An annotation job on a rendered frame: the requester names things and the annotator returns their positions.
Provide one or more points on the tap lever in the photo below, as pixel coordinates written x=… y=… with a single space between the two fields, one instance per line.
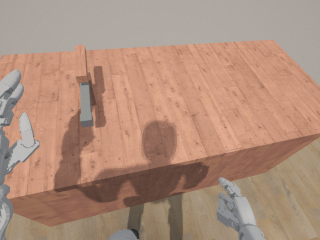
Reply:
x=86 y=118

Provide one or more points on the robot right hand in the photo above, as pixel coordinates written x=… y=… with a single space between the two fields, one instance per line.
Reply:
x=238 y=212

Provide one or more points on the robot left foot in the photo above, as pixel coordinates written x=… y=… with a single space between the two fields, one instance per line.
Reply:
x=135 y=232

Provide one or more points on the counter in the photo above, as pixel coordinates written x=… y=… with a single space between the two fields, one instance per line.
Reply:
x=168 y=120

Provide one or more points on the left robot thigh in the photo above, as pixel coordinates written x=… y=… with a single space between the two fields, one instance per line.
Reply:
x=123 y=235

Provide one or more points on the robot left forearm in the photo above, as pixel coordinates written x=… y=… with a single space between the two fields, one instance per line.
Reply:
x=6 y=210

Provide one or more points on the robot right forearm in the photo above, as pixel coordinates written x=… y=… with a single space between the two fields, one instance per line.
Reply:
x=250 y=232

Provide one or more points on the robot left hand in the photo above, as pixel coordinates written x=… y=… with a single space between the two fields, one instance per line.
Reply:
x=10 y=93

